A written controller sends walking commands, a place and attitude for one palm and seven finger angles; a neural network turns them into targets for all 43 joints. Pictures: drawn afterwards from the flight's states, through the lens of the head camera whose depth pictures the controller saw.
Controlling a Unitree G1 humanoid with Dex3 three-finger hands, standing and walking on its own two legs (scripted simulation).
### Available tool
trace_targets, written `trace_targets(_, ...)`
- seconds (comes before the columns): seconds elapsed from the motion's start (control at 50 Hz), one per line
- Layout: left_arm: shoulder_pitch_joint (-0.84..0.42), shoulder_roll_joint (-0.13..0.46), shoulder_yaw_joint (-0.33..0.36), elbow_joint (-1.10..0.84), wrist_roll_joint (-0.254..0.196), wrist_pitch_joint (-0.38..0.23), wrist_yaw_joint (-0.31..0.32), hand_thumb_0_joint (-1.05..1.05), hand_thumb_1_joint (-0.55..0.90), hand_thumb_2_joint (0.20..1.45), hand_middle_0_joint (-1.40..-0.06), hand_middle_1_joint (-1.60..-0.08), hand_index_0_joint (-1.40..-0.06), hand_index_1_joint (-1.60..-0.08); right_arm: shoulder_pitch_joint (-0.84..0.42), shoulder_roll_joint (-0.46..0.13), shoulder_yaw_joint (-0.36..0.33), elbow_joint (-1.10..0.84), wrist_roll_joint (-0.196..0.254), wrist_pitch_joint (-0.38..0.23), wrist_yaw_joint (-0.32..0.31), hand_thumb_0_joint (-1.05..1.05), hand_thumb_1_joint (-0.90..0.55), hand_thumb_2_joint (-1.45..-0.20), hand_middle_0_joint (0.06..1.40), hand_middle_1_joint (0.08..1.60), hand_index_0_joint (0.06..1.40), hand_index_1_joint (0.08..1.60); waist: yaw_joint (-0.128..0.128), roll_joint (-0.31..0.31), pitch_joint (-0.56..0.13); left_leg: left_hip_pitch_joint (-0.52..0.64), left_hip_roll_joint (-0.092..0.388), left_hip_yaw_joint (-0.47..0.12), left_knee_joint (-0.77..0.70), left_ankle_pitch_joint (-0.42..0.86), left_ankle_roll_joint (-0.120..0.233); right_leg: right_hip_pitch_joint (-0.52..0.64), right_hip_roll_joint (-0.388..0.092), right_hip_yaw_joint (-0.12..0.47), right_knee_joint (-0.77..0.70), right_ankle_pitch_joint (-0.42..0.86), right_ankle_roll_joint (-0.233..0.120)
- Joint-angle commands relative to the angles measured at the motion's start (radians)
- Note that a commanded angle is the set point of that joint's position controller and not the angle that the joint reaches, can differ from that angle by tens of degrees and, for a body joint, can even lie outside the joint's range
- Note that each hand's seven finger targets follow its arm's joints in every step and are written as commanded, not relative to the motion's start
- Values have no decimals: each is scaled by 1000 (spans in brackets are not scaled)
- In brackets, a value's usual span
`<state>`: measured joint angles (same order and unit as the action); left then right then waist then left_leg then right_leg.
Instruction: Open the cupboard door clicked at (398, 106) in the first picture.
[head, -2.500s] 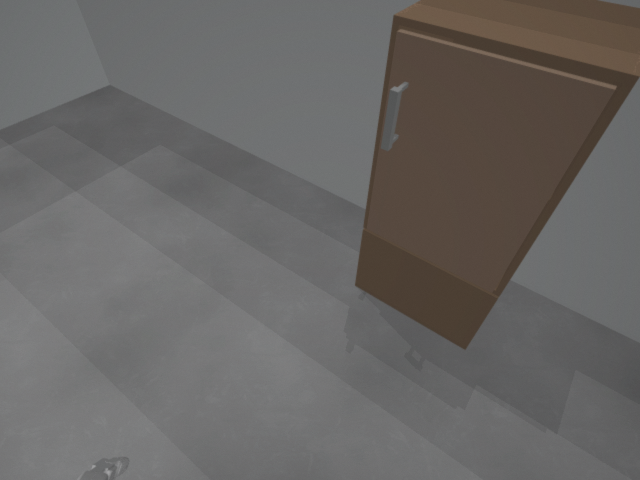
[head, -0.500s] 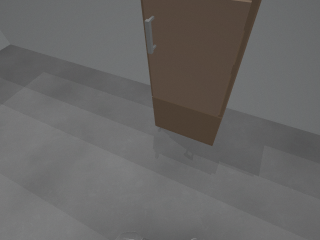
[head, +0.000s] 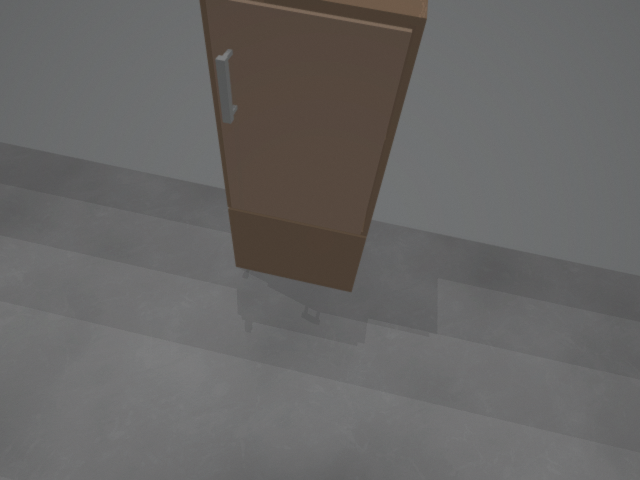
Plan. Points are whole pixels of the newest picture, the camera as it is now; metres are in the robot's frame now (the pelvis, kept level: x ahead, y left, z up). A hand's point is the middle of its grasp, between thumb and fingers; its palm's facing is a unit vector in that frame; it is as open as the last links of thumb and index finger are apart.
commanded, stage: turn to face it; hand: left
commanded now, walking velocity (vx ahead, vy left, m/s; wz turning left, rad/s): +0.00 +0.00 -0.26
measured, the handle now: (228, 87) +0.87 +0.28 +0.01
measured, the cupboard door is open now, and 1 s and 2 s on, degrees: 0 0 0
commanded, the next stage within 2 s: take the last steps up to it in 0.06 s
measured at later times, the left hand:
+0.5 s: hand out of the picture +0.11 +0.18 -0.15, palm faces -0.04 -0.98 -0.21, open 7.2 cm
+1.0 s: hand (117, 424) +0.21 +0.31 -0.19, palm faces +0.01 -0.98 -0.19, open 7.4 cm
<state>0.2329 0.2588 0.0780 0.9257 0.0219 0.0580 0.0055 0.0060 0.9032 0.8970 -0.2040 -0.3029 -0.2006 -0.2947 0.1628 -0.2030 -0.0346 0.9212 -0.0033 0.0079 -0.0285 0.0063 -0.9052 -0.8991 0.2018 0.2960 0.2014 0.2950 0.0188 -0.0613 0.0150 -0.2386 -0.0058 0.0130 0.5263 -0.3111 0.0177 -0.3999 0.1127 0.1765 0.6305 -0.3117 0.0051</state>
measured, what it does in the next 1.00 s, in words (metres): walks ahead: right foot, then left foot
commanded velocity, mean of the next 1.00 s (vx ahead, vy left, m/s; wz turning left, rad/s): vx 0.24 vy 0.11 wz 0.02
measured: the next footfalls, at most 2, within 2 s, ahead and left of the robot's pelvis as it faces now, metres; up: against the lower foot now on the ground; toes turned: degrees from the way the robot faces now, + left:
right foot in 0.40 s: +0.00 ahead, -0.11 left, +0.00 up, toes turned -12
left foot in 0.82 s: +0.32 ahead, +0.26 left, +0.00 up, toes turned +3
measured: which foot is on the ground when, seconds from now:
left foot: down 0.00-0.40, up 0.42-0.80, down 0.82-1.00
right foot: up 0.00-0.38, down 0.40-0.84, up 0.86-1.00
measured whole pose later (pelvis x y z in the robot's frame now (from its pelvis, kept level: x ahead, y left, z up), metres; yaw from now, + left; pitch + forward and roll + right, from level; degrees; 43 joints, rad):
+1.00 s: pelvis +0.21 +0.12 -0.01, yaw -3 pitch +0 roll +0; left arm 0.30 0.21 0.07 1.09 0.02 -0.02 0.00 0.01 0.91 0.90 -0.20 -0.30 -0.20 -0.29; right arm 0.21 -0.15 -0.03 1.00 -0.02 -0.06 -0.01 0.00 -0.92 -0.90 0.20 0.30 0.20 0.30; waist 0.01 -0.06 0.06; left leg -0.33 0.02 0.17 0.58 -0.24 0.06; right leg -0.47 -0.12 -0.07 1.27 -0.38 -0.01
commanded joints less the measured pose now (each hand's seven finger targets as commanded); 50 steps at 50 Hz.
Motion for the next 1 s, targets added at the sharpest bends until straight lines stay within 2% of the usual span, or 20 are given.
trace_targets(0.0,-1,103,41,-66,16,-13,-5,0,900,900,-200,-300,-200,-300,-13,-158,-31,-74,-22,-19,-21,0,-900,-900,200,300,200,300,8,203,48,-44,345,-290,-297,200,141,-141,-66,-52,470,-119,44)
trace_targets(0.06,28,55,23,-43,9,-12,-18,0,900,900,-200,-300,-200,-300,15,-143,-25,-61,-23,-27,-21,0,-900,-900,200,300,200,300,11,205,25,41,232,-94,-235,364,109,-159,-80,-118,539,-44,54)
trace_targets(0.14,-33,25,5,-50,-1,-10,-15,0,900,900,-200,-300,-200,-300,128,-133,-25,-11,-22,-29,-23,0,-900,-900,200,300,200,300,-32,218,20,139,255,-92,-197,517,139,-147,-114,-149,387,-68,63)
trace_targets(0.24,-98,-11,-25,-48,8,-30,-19,0,900,900,-200,-300,-200,-300,252,-144,-30,64,-32,-31,-8,0,-900,-900,200,300,200,300,-80,243,26,148,267,-142,-269,147,159,-36,-132,-242,136,-159,21)
trace_targets(0.32,-15,-25,-25,1,4,-56,-18,0,900,900,-200,-300,-200,-300,255,-128,-25,102,-24,-29,0,0,-900,-900,200,300,200,300,-24,196,12,35,223,-117,-190,40,121,217,-118,-289,-174,-36,-2)
trace_targets(0.34,47,-3,-18,29,4,-65,-12,0,900,900,-200,-300,-200,-300,244,-107,-20,106,-17,-32,5,0,-900,-900,200,300,200,300,7,138,-9,-47,183,-75,-120,1,86,357,-152,-259,-263,32,-16)
trace_targets(0.36,136,55,-6,62,9,-80,-1,0,900,900,-200,-300,-200,-300,243,-59,-11,99,-7,-38,10,0,-900,-900,200,300,200,300,42,-11,-38,-237,118,18,41,-95,39,569,-309,-100,-328,-20,-57)
trace_targets(0.38,244,154,16,94,9,-87,11,0,900,900,-200,-300,-200,-300,194,-27,-3,59,-9,-41,14,0,-900,-900,200,300,200,300,90,-225,-30,-472,25,102,298,-281,-14,678,-562,225,-433,-60,-155)
trace_targets(0.4,290,160,16,110,-4,-83,18,0,900,900,-200,-300,-200,-300,121,-94,-21,34,-32,-34,17,0,-900,-900,200,300,200,300,105,-101,25,-502,71,10,409,-263,-19,543,-617,261,-466,-131,-202)
trace_targets(0.44,190,106,10,102,-1,-95,22,0,900,900,-200,-300,-200,-300,113,-71,-28,53,-33,-21,34,0,-900,-900,200,300,200,300,59,-136,158,-500,110,-3,493,-106,-20,365,-542,181,-523,-277,-179)
trace_targets(0.5,144,22,-8,98,4,-112,23,0,900,900,-200,-300,-200,-300,189,-22,-31,91,-34,-5,50,0,-900,-900,200,300,200,300,-7,-60,205,-459,126,17,523,41,-45,275,-461,-56,-513,-57,-122)
trace_targets(0.64,179,54,-6,134,8,-138,23,0,900,900,-200,-300,-200,-300,101,-19,-38,29,-18,0,81,0,-900,-900,200,300,200,300,-17,-122,221,-411,148,64,384,197,-54,216,-429,-218,-516,73,-85)
trace_targets(0.74,157,111,13,137,20,-133,25,0,900,900,-200,-300,-200,-300,92,-31,-36,4,-13,-26,92,0,-900,-900,200,300,200,300,-37,-116,157,-182,108,109,169,98,-14,219,-443,-278,-366,208,-68)
trace_targets(0.78,188,84,9,147,15,-126,21,0,900,900,-200,-300,-200,-300,354,-114,-54,82,-29,-41,72,0,-900,-900,200,300,200,300,-136,70,-30,181,49,117,56,92,5,186,-364,-356,46,334,-33)
trace_targets(0.8,261,30,6,142,-3,-116,10,0,900,900,-200,-300,-200,-300,478,-245,-82,114,-44,-50,53,0,-900,-900,200,300,200,300,-155,372,-177,370,239,-136,-22,120,50,24,-210,-399,387,-23,-2)
trace_targets(0.82,233,-17,-5,105,-11,-112,4,0,900,900,-200,-300,-200,-300,523,-306,-91,135,-27,-52,32,0,-900,-900,200,300,200,300,-161,519,-244,427,386,-450,-192,154,115,-158,-110,-292,661,-333,-7)
trace_targets(0.84,181,-23,-10,84,-17,-111,10,0,900,900,-200,-300,-200,-300,444,-282,-84,131,-16,-44,17,0,-900,-900,200,300,200,300,-140,446,-237,396,409,-437,-245,113,132,-201,-160,-185,782,-278,-31)
trace_targets(0.88,96,-14,-7,85,-13,-116,-4,0,900,900,-200,-300,-200,-300,260,-168,-51,85,-15,-61,9,0,-900,-900,200,300,200,300,-93,212,-116,221,370,-296,-216,154,150,-253,-243,-192,801,-110,-32)
trace_targets(0.92,116,-39,-5,116,3,-102,-9,0,900,900,-200,-300,-200,-300,183,-84,-25,75,-24,-78,8,0,-900,-900,200,300,200,300,-40,154,-29,10,298,-139,-245,237,118,-147,-267,-197,683,-37,-21)
trace_targets(0.98,182,-74,-11,124,6,-73,-6,0,900,900,-200,-300,-200,-300,136,-58,-16,86,-18,-86,5,0,-900,-900,200,300,200,300,13,173,-9,-62,271,-56,-301,265,140,-79,-254,-219,550,-4,-5)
